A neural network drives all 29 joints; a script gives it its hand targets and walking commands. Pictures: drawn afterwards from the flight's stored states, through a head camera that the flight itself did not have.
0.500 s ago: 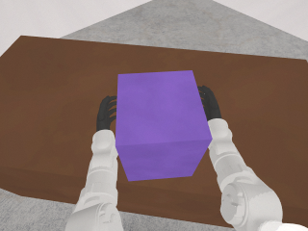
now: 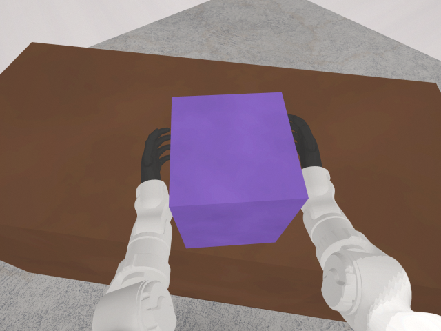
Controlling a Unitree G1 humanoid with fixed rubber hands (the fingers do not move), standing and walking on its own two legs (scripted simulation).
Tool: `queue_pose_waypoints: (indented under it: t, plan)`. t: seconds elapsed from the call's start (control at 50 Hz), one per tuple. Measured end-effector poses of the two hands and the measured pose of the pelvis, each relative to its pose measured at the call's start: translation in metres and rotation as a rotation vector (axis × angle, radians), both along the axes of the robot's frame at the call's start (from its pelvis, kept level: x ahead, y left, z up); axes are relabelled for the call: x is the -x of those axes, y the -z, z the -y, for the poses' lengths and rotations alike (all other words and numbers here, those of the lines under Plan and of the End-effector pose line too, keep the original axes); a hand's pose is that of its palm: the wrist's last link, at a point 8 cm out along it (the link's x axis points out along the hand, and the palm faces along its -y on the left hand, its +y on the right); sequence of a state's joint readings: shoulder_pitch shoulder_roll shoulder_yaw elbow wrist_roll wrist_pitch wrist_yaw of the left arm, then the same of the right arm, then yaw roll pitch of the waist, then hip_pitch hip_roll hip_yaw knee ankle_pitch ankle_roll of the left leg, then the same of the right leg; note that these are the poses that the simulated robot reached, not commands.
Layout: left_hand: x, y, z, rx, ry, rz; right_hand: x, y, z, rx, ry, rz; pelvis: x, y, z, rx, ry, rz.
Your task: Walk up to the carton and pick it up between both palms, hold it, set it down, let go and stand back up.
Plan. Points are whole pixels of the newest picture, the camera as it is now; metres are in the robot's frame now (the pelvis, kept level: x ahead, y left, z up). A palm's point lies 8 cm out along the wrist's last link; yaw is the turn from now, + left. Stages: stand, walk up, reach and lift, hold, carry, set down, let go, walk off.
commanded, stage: reach and lift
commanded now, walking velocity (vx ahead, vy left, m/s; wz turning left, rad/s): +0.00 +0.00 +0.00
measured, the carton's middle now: (229, 177) +0.40 +0.04 +0.01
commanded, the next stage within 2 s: none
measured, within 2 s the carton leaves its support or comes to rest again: leaves its support in 0.32 s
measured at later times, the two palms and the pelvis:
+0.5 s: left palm (148, 170) +0.36 +0.19 +0.07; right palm (312, 153) +0.41 -0.10 +0.10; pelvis +0.00 -0.01 +0.00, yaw +3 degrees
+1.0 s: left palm (137, 157) +0.34 +0.19 +0.14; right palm (333, 159) +0.35 -0.10 +0.15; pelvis -0.03 +0.01 +0.00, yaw +3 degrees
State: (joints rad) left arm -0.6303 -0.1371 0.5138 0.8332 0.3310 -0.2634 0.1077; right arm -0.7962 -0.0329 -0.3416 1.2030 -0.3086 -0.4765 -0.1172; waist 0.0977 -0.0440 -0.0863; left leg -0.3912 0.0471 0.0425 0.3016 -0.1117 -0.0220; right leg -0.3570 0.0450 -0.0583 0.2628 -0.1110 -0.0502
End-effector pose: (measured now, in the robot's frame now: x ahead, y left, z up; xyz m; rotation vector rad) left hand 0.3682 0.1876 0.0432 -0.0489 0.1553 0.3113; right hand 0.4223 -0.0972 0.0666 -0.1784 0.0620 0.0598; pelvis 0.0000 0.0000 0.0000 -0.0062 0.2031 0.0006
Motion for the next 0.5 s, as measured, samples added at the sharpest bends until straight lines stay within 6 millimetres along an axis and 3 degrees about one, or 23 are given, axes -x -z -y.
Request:
queue_pose_waypoints:
  t: [0.3, 0.38, 0.5]
  plan:
    - [0.009, 0.006, -0.003, 0.010, -0.004, -0.067, 0.008, 0.006, -0.003, -0.019, 0.004, -0.071, 0.001, 0.003, 0.002, 0.007, -0.009, -0.034]
    - [0.011, -0.001, -0.002, 0.014, -0.008, -0.045, 0.010, -0.003, -0.003, -0.026, 0.000, -0.051, -0.002, 0.004, 0.004, 0.009, -0.028, -0.027]
    - [0.012, -0.025, 0.000, 0.015, 0.000, -0.001, 0.013, -0.032, -0.001, -0.026, 0.004, -0.009, -0.003, 0.004, 0.008, 0.004, -0.049, 0.022]
